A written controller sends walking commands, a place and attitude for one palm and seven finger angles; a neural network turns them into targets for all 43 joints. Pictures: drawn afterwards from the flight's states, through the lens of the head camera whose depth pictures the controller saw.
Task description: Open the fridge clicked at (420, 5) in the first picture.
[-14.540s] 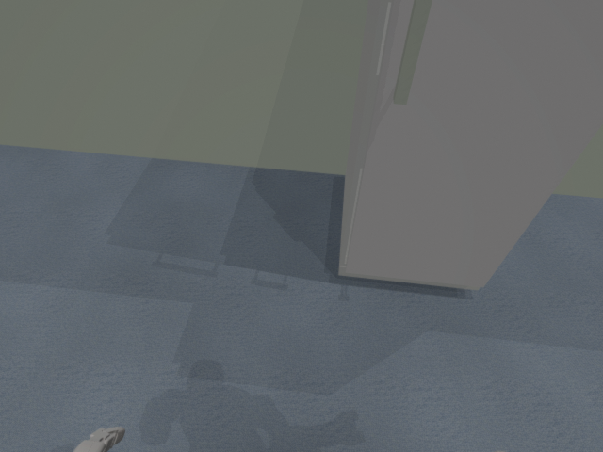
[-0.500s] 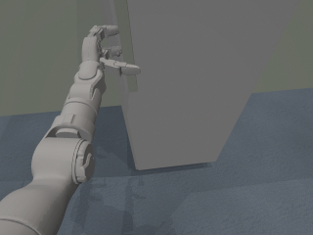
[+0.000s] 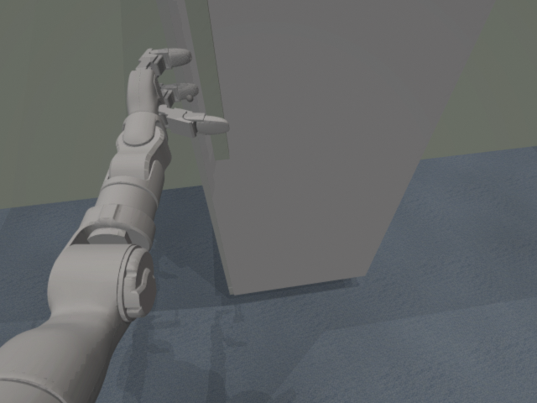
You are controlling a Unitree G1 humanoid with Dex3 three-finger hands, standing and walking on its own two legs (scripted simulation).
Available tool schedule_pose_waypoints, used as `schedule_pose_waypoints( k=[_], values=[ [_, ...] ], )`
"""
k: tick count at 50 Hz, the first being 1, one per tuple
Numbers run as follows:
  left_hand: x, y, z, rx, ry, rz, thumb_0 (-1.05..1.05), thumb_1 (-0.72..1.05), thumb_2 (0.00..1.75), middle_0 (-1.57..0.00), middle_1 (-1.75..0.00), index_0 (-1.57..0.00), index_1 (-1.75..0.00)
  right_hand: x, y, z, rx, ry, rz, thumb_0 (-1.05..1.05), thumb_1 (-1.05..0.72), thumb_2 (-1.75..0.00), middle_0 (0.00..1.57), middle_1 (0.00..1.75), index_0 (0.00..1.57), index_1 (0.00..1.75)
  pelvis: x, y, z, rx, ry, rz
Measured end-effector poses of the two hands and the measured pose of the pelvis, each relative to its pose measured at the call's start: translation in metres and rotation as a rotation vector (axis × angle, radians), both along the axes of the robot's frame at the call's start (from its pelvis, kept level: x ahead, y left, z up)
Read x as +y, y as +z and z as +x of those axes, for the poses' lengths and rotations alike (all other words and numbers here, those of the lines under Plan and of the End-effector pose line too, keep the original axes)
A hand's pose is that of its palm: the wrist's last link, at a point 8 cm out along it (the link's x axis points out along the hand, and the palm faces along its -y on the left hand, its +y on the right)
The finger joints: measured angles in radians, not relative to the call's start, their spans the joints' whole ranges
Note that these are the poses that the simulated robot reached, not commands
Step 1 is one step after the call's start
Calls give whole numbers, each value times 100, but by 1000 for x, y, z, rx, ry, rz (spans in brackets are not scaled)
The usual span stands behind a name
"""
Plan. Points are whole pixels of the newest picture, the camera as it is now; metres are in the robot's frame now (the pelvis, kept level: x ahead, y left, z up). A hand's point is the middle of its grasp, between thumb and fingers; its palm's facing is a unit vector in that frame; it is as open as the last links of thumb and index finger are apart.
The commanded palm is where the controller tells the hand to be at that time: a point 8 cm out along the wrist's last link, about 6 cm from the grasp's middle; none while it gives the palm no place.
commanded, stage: slide the fingers in behind the handle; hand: left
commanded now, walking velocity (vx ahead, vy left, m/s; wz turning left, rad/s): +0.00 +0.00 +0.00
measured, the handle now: (204, 44) +0.55 +0.08 +0.26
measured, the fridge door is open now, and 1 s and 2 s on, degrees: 0 0 0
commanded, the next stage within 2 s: grip the handle and tug to test in 1.46 s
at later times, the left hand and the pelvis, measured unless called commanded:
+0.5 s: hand (207, 95) +0.50 +0.08 +0.21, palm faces +0.10 -0.99 +0.01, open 14.0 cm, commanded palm +0.47 +0.13 +0.21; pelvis +0.01 -0.01 +0.00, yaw +0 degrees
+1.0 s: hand (222, 95) +0.50 +0.06 +0.21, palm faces +0.09 -1.00 +0.01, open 14.0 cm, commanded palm +0.47 +0.11 +0.21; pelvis +0.01 -0.01 +0.00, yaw +1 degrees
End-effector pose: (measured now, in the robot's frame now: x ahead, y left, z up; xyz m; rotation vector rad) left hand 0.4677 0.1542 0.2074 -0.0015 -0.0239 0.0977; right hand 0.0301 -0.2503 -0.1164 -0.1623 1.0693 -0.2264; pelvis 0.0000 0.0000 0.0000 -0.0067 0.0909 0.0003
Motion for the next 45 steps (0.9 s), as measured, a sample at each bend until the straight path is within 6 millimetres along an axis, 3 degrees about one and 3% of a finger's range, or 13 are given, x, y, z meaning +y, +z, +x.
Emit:
schedule_pose_waypoints(
  k=[7,14,31,45],
  values=[
    [-16,2,-9,-1,-25,-2,-1,-50,30,-30,-120,-30,-120,1,2,25,-60,40,-3,1,-91,-90,20,30,20,30,0,0,-1,-12,13,0],
    [-27,0,-1,37,-3,-5,-1,-50,30,-30,-120,-30,-120,1,6,45,-106,63,-8,1,-91,-90,20,30,20,30,-3,0,-2,-2,14,3],
    [-26,-4,5,21,-4,-7,-1,-50,30,-30,-120,-30,-120,-5,1,31,-23,30,4,1,-91,-90,20,30,20,30,-8,1,9,0,10,2],
    [-45,-1,5,47,-20,-19,-1,-50,30,-30,-120,-30,-120,0,3,47,-59,47,4,1,-91,-90,20,30,20,30,-6,1,9,-1,12,3]
  ],
)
